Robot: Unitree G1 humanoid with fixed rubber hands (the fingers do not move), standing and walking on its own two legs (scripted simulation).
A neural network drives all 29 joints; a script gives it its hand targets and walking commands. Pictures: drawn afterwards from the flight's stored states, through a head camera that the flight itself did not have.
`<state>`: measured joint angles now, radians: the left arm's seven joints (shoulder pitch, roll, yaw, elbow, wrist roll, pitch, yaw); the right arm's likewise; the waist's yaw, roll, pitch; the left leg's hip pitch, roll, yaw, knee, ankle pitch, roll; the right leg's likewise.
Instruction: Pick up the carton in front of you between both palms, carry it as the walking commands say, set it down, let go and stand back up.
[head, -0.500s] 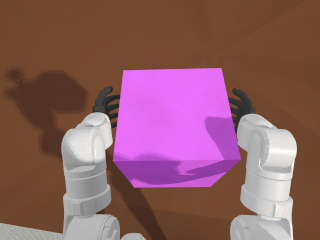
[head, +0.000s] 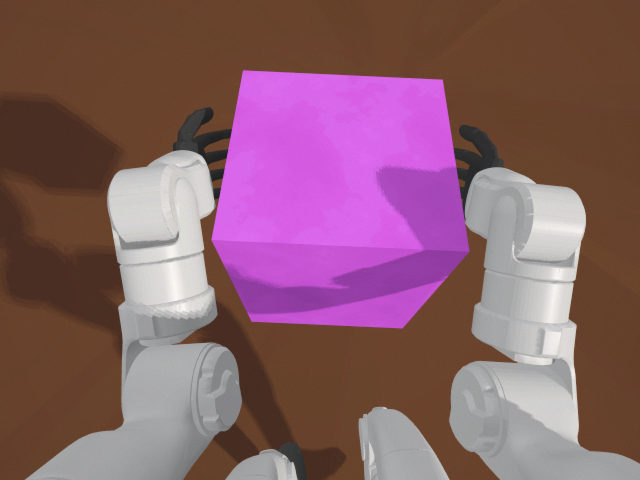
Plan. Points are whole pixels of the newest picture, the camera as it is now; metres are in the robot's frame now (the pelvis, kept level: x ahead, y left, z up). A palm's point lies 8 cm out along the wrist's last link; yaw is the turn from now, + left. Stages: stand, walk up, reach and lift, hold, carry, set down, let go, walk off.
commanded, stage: carry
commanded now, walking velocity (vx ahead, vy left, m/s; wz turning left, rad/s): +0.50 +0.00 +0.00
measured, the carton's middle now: (333, 217) +0.40 -0.02 +0.05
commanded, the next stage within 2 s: none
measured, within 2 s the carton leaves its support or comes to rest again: neither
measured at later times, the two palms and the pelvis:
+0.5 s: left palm out of the picture +0.71 +0.17 +0.19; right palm out of the picture +0.75 -0.13 +0.19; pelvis +0.34 -0.03 +0.03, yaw +2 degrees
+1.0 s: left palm out of the picture +1.06 +0.12 +0.23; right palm out of the picture +1.04 -0.17 +0.23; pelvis +0.67 -0.01 +0.05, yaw +1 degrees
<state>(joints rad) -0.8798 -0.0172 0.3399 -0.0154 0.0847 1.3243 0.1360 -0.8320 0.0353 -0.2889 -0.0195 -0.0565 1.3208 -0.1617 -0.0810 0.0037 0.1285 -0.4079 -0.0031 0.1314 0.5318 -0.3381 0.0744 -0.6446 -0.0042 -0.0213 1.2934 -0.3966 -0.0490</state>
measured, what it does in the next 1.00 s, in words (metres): climbs: right foot, then left foot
